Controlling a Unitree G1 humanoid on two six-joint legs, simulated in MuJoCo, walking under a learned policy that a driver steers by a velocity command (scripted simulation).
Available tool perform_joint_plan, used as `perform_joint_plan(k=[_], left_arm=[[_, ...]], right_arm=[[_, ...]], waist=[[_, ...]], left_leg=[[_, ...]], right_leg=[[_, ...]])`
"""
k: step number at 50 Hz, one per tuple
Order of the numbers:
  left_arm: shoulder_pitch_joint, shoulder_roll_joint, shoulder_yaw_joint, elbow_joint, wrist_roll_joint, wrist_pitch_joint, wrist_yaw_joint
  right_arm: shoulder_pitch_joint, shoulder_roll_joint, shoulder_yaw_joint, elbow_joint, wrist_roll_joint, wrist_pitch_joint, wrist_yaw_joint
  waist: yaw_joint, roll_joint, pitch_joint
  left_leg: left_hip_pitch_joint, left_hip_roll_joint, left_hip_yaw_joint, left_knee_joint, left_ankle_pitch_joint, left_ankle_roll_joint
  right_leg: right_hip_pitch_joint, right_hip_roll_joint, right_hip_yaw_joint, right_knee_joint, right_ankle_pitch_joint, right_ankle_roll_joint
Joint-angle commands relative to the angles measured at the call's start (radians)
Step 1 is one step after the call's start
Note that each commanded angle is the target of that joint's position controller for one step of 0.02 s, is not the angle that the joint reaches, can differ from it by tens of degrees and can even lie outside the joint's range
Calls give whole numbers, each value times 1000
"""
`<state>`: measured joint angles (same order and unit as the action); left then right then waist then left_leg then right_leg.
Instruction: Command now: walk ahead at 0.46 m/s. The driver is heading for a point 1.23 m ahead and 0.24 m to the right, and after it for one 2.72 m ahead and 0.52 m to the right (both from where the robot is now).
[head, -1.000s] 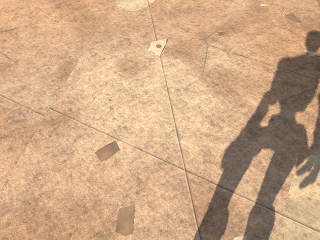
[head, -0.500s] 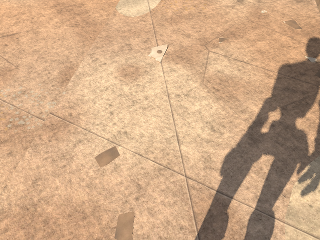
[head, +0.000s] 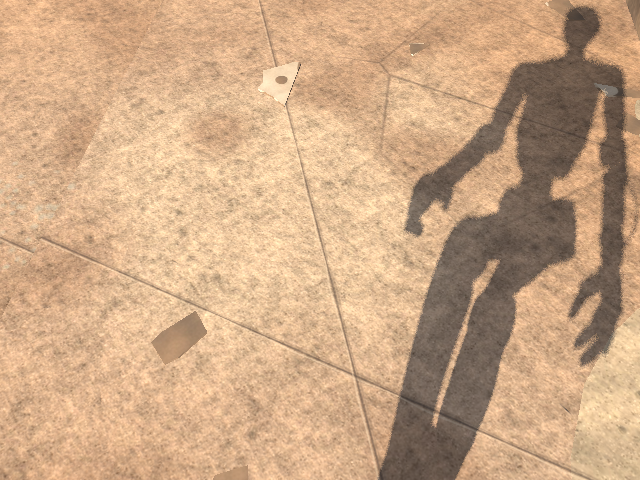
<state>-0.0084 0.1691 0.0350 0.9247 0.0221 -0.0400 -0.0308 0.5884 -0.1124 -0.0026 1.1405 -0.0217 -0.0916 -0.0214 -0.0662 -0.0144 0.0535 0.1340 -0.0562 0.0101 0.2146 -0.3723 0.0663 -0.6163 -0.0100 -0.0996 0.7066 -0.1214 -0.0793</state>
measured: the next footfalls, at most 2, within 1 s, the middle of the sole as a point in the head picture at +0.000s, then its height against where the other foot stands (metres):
right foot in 0.08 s outside the picture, level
left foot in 0.62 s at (279, 436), level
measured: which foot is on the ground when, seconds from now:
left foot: down 0.00-0.08, up 0.10-0.60, down 0.62-1.00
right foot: up 0.00-0.06, down 0.08-0.64, up 0.66-1.00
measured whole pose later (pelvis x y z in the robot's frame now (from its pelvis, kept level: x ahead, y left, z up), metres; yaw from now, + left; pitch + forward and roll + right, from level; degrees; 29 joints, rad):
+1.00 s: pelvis +0.54 -0.04 +0.01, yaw -25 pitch +2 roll +1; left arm 0.09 0.24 0.05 0.78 0.04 -0.02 -0.06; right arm 0.44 -0.21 -0.05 0.95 -0.02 -0.11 0.01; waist -0.06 -0.04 0.02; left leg -0.01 -0.02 0.19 0.23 -0.25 0.03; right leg -0.64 -0.05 0.01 0.79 -0.08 -0.06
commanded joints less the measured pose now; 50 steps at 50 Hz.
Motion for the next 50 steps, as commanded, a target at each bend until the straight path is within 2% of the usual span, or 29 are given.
perform_joint_plan(k=[1,2,3,4,5,6,7,8,9,10,11,14,19,25,26,28,29,30,31,32,33,34,35,36,37,41,44,47,50], left_arm=[[12,67,9,-51,-7,-12,16],[124,89,21,-16,-11,-20,23],[273,108,34,31,-12,-28,31],[416,160,53,65,8,-36,40],[494,252,73,65,32,-33,37],[460,239,75,78,-7,-15,23],[345,190,60,65,-15,-15,19],[278,132,47,55,-20,-24,15],[255,100,37,57,-13,-33,16],[268,72,28,72,-11,-41,22],[288,65,22,81,-9,-48,27],[346,114,28,82,-12,-58,35],[463,128,28,73,-18,-50,35],[565,148,34,61,-5,-42,43],[564,155,37,56,-2,-41,47],[522,180,46,35,-1,-40,53],[493,197,52,23,-2,-42,52],[473,206,55,15,-7,-47,45],[460,180,50,-6,-18,-56,36],[497,86,30,-52,-48,-60,37],[570,117,40,-73,-53,-49,41],[537,162,48,-43,-25,-29,46],[454,145,46,-51,-10,-23,33],[420,121,45,-64,-6,-18,23],[398,120,48,-76,10,-7,14],[338,102,45,-115,17,26,-11],[241,99,37,-152,18,26,-21],[126,84,19,-187,15,16,-29],[18,83,6,-222,16,10,-34]], right_arm=[[8,-160,-21,-26,0,-15,-7],[3,-176,-26,-24,0,-15,-8],[-12,-190,-31,-25,7,-13,-5],[-16,-172,-27,-39,13,-13,2],[64,-54,-9,-65,31,-13,14],[33,-146,-40,-66,18,-9,21],[-76,-158,-47,-107,3,-7,19],[-163,-149,-48,-134,-7,-13,22],[-185,-130,-50,-141,-11,-12,25],[-175,-114,-50,-143,-23,-2,27],[-168,-96,-48,-147,-23,10,32],[-245,-105,-53,-191,-24,32,35],[-521,-132,-56,-301,-13,41,40],[-717,-137,-43,-397,0,33,47],[-729,-144,-42,-411,3,28,48],[-674,-168,-48,-414,8,16,45],[-599,-188,-55,-397,10,9,38],[-469,-215,-68,-361,9,-2,28],[-320,-271,-85,-339,-10,-16,13],[-194,-360,-103,-345,-40,-12,-2],[-235,-383,-114,-337,-32,6,5],[-328,-268,-93,-366,-25,15,11],[-383,-195,-73,-372,-15,12,16],[-399,-177,-66,-364,-17,8,17],[-379,-170,-63,-347,-13,1,13],[-297,-179,-66,-306,4,-32,22],[-243,-186,-65,-279,-1,-36,27],[-226,-192,-61,-264,1,-34,32],[-168,-229,-65,-236,6,-27,27]], waist=[[84,141,35],[130,133,-28],[198,116,-102],[249,75,-185],[198,-130,-322],[192,-103,-319],[142,-76,-128],[125,-17,-22],[84,14,15],[49,7,21],[30,0,6],[21,-22,2],[91,-35,38],[160,-63,29],[160,-70,29],[118,-86,9],[82,-90,-24],[23,-55,-94],[-38,0,-209],[-51,157,-371],[18,338,-427],[50,150,-265],[44,46,-140],[61,43,-82],[72,79,-51],[86,99,-53],[76,93,-30],[62,99,3],[35,103,21]], left_leg=[[-114,244,-70,99,1033,86],[-90,240,-55,232,1118,78],[-132,222,-34,414,1083,67],[-302,187,-19,658,814,60],[-590,41,44,1047,60,23],[-743,-7,-50,1185,-100,32],[-839,60,-50,1179,-22,39],[-822,98,-43,1110,54,34],[-757,125,-49,1042,91,25],[-694,140,-51,985,93,7],[-651,143,-48,948,93,-7],[-666,140,-19,839,131,-46],[-774,129,-1,606,323,-93],[-794,81,3,430,334,-93],[-773,74,1,399,318,-87],[-641,56,-8,318,271,-66],[-515,31,-1,282,238,-52],[-338,20,8,220,261,-32],[-98,137,-93,216,217,7],[168,428,-404,209,131,61],[192,533,-769,83,85,155],[42,489,-655,68,-41,141],[-104,424,-486,41,-8,119],[-194,379,-364,9,96,92],[-245,347,-278,-7,188,79],[-243,320,-109,-31,460,80],[-225,304,-32,-51,527,96],[-248,266,50,-74,529,83],[-210,287,72,-80,569,84]], right_leg=[[204,72,-40,-85,-15,-46],[314,94,-37,-110,-34,-64],[494,96,-33,-188,7,-81],[721,-38,113,-216,-96,-113],[949,-346,594,-273,-222,-228],[926,-372,871,-438,-336,-292],[789,-338,739,-466,-415,-264],[631,-293,618,-498,-310,-233],[516,-244,536,-515,-192,-202],[439,-204,471,-520,-88,-183],[407,-183,429,-524,-11,-177],[377,-148,360,-539,101,-185],[436,-124,360,-551,154,-158],[596,-128,394,-457,312,-153],[612,-134,407,-437,337,-148],[600,-137,420,-381,401,-116],[575,-126,417,-316,486,-95],[549,-83,386,-172,540,-72],[426,-25,349,46,398,-51],[202,67,244,342,-84,-27],[22,117,188,518,-427,-25],[-32,29,200,591,-332,-30],[-25,-1,193,560,-248,-23],[-1,-27,187,520,-208,-16],[13,-48,183,491,-195,-10],[-30,-53,159,474,-127,4],[-94,-46,162,377,-39,17],[-34,-32,112,138,67,26],[41,-25,38,-26,70,14]])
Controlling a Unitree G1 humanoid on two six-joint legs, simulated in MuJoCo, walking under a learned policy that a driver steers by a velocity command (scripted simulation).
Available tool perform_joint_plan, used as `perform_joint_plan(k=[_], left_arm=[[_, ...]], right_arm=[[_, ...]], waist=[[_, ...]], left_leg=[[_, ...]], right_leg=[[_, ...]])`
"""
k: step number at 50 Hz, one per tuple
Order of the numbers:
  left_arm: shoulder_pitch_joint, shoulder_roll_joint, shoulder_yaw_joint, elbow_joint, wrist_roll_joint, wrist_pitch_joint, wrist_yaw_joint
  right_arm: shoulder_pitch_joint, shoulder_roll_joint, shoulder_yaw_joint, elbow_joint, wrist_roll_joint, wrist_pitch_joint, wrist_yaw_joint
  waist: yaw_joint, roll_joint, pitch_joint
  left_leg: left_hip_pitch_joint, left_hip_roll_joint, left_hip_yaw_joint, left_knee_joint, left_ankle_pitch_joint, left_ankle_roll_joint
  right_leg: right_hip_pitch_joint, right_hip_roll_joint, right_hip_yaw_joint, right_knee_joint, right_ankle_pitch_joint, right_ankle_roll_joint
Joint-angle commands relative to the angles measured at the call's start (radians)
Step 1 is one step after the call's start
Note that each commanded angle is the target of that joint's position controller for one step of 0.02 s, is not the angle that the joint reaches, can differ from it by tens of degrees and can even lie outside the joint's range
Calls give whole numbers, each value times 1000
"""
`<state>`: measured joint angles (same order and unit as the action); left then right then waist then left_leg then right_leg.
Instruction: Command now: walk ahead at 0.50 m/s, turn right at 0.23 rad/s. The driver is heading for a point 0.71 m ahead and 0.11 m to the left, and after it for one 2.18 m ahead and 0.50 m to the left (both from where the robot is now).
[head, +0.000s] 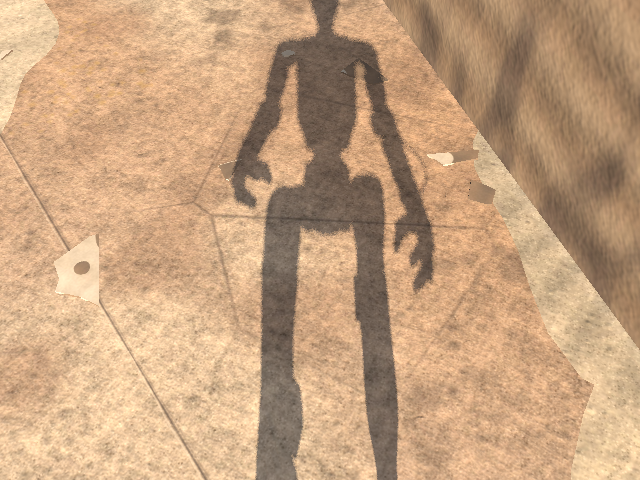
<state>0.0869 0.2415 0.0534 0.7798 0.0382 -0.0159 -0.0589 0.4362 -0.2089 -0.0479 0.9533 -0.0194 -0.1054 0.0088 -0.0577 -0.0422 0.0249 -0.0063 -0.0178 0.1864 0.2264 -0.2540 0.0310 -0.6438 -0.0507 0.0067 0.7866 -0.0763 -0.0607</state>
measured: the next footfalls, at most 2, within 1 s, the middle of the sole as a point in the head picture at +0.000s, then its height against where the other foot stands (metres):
right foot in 0.14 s outside the picture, level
left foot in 0.68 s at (269, 475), level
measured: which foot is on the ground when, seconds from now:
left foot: down 0.00-0.14, up 0.16-0.66, down 0.68-1.00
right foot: up 0.00-0.12, down 0.14-0.70, up 0.72-1.00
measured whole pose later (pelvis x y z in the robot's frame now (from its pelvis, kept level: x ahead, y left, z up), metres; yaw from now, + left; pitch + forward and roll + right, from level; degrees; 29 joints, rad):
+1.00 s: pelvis +0.47 +0.04 +0.00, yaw +25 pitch +1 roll +0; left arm 0.12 0.25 0.04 0.77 0.03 0.00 0.01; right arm 0.29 -0.27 -0.07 0.85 0.00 -0.02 0.00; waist -0.03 -0.04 0.09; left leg -0.18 -0.15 -0.05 0.36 -0.18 0.13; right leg -0.65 -0.09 0.05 1.01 -0.23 0.05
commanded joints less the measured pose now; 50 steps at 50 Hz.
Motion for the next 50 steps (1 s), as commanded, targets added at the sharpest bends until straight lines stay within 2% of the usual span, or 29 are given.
perform_joint_plan(k=[1,4,5,6,7,8,9,10,11,12,13,14,18,22,25,28,31,32,33,34,35,36,37,38,39,41,42,45,50], left_arm=[[-96,16,-14,-85,1,-17,-4],[-87,36,-9,-83,8,-27,9],[-20,45,-3,-60,11,-34,15],[120,60,7,-10,20,-46,23],[287,118,26,37,39,-58,36],[384,234,52,44,52,-62,51],[390,234,60,45,4,-46,61],[290,185,45,44,-11,-47,61],[223,114,25,42,-12,-57,56],[185,71,14,44,-13,-66,54],[168,44,6,51,-18,-72,57],[174,37,3,58,-18,-81,59],[240,64,12,92,-26,-107,66],[290,51,6,117,-23,-105,72],[326,71,7,134,-23,-102,79],[372,93,10,159,-20,-91,88],[355,134,18,162,-15,-76,100],[343,151,23,159,-12,-67,101],[335,166,28,153,-11,-57,99],[315,170,29,140,-16,-52,92],[330,94,13,92,-31,-56,84],[310,82,16,25,-39,-63,73],[211,104,15,9,-28,-69,73],[204,89,8,2,-39,-77,74],[225,87,10,19,-33,-75,78],[254,86,12,22,0,-36,78],[256,80,12,16,4,-17,76],[225,68,7,-9,-3,6,73],[111,86,4,-46,-10,19,72]], right_arm=[[9,-141,-21,-36,4,-9,-5],[44,-161,-23,-6,3,11,-11],[45,-170,-23,1,4,19,-12],[47,-161,-17,6,12,27,-13],[36,-133,-6,-17,19,29,-11],[94,-14,22,-75,44,27,4],[62,-123,-12,-57,30,34,-8],[-17,-131,-20,-78,24,36,-8],[-38,-104,-14,-77,24,33,-4],[-35,-90,-15,-61,17,42,-2],[-10,-78,-16,-48,0,58,4],[8,-61,-16,-37,-7,71,12],[-88,-45,-23,-70,-9,93,31],[-233,-39,-17,-122,-8,92,41],[-341,-27,-2,-163,-12,89,51],[-407,-35,3,-200,-16,86,57],[-347,-62,-9,-197,-18,89,47],[-282,-77,-18,-182,-18,88,42],[-191,-101,-31,-158,-19,82,37],[-55,-140,-52,-116,-28,73,27],[10,-254,-85,-109,-38,71,11],[-44,-320,-99,-135,-11,78,12],[-64,-295,-94,-134,13,83,7],[-109,-246,-80,-134,17,80,-1],[-153,-199,-66,-139,17,78,-4],[-201,-154,-48,-153,27,72,-7],[-192,-161,-47,-154,25,65,-5],[-150,-209,-58,-154,17,61,-6],[-90,-187,-44,-156,15,80,-19]], waist=[[22,130,53],[40,146,35],[72,152,-6],[134,124,-83],[196,77,-194],[186,-158,-341],[196,-77,-351],[151,-26,-189],[115,-13,-91],[85,-13,-36],[56,-36,-9],[44,-42,-8],[34,-29,29],[53,-26,67],[79,-26,86],[94,-20,94],[51,-56,32],[19,-65,-10],[-18,-63,-68],[-89,-11,-139],[-84,146,-220],[-27,241,-284],[-37,69,-197],[-1,47,-98],[45,-7,-39],[92,21,-34],[99,31,-51],[94,63,-88],[43,116,-93]], left_leg=[[-32,263,-106,-80,474,121],[70,286,-95,30,710,115],[85,280,-82,129,833,108],[35,247,-60,298,844,91],[-151,209,-52,520,592,72],[-540,56,-29,900,-96,29],[-629,8,-177,1053,-274,36],[-668,64,-228,1052,-188,47],[-638,96,-226,987,-116,49],[-592,115,-224,934,-78,46],[-545,124,-223,906,-52,37],[-516,120,-219,902,-30,33],[-627,126,-206,878,92,21],[-696,120,-178,723,226,12],[-658,100,-112,554,279,25],[-634,73,-58,451,228,63],[-512,-10,-4,420,83,123],[-440,-44,3,411,25,149],[-329,-72,-7,372,-10,175],[-122,-71,-62,274,16,210],[139,187,-408,249,40,298],[279,388,-911,118,328,443],[205,365,-750,109,488,410],[78,341,-619,114,656,374],[-28,279,-515,105,747,316],[-144,196,-404,89,811,260],[-153,177,-388,95,877,252],[-143,138,-356,118,978,222],[-64,129,-362,128,911,150]], right_leg=[[76,17,-77,-139,2,-15],[149,55,-109,-217,-112,-60],[242,85,-122,-253,-133,-79],[441,107,-126,-330,-82,-100],[716,-18,6,-332,-110,-135],[1059,-368,471,-378,-119,-246],[982,-407,607,-473,-81,-265],[845,-348,418,-490,-56,-224],[702,-296,300,-537,-16,-177],[609,-248,207,-577,-1,-128],[539,-212,137,-605,10,-96],[511,-200,97,-623,32,-85],[533,-188,-23,-659,154,-78],[563,-171,-122,-658,221,-69],[596,-178,-181,-647,295,-59],[694,-205,-222,-600,432,-52],[774,-219,-265,-424,845,-42],[783,-223,-272,-307,930,-45],[758,-225,-269,-146,900,-48],[639,-202,-280,95,710,-26],[324,-105,-282,453,123,20],[17,108,-112,724,-490,67],[-52,27,23,709,-391,62],[-35,-3,14,645,-318,63],[14,-31,17,555,-295,66],[113,-43,20,449,-280,86],[127,-33,13,421,-276,97],[100,-17,-4,336,-211,116],[40,-17,-4,188,-106,109]])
